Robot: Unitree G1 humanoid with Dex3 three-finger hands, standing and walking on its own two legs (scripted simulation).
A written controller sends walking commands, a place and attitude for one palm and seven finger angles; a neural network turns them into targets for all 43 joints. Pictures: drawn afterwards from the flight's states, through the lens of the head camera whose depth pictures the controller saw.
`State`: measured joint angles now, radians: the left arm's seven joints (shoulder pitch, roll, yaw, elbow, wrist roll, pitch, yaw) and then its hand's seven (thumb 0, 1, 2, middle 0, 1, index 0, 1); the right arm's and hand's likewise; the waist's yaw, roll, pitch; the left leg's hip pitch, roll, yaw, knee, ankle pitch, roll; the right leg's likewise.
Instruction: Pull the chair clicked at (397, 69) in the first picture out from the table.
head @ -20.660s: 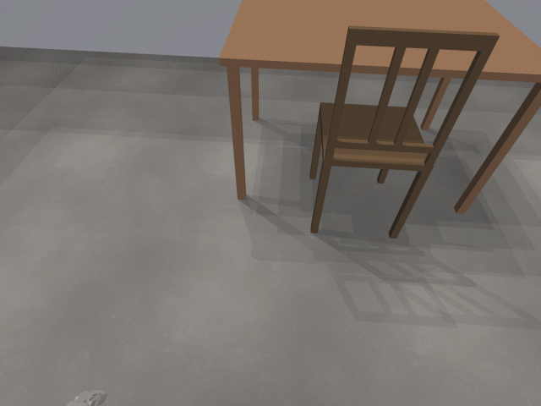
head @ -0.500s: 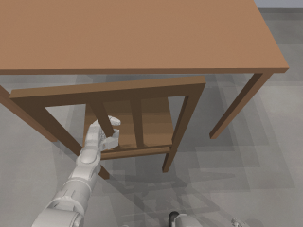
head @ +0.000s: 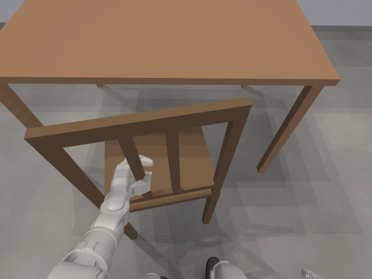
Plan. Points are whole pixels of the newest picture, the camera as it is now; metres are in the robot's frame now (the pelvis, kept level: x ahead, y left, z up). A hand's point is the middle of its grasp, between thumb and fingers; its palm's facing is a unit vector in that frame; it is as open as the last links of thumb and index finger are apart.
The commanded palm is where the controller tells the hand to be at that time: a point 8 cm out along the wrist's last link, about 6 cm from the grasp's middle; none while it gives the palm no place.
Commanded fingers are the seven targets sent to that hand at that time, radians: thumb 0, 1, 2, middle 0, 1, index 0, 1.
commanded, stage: step backward, pulling the chair out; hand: left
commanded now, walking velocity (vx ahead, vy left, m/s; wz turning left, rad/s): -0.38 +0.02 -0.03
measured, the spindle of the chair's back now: (138, 171) +0.37 +0.12 -0.06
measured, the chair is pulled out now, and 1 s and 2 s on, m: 0.15 0.20 0.36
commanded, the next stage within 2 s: none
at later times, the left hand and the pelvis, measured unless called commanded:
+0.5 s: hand (143, 189) +0.32 +0.11 -0.06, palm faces -0.04 -0.99 -0.17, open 5.5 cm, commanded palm +0.32 +0.16 -0.06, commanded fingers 0.00 0.90 0.90 -0.50 -1.45 -0.50 -1.45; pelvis -0.02 +0.00 -0.01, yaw -1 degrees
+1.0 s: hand (139, 204) +0.28 +0.11 -0.06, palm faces -0.10 -0.98 -0.16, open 5.4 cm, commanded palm +0.28 +0.17 -0.06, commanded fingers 0.00 0.90 0.90 -0.50 -1.45 -0.50 -1.45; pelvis -0.06 +0.02 +0.00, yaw -2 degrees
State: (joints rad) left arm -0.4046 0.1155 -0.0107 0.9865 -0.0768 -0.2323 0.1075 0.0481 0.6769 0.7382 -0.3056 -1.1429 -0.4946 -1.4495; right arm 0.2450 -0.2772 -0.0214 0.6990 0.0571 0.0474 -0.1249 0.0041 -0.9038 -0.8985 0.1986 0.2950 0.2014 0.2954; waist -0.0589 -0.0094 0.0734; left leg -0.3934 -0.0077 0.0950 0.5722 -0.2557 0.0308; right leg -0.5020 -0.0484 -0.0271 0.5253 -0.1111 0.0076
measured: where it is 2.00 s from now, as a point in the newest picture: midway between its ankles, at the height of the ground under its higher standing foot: outside the picture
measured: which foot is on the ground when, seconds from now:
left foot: down 0.00-0.64, up 0.66-0.82, down 0.84-1.00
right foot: down 0.00-1.00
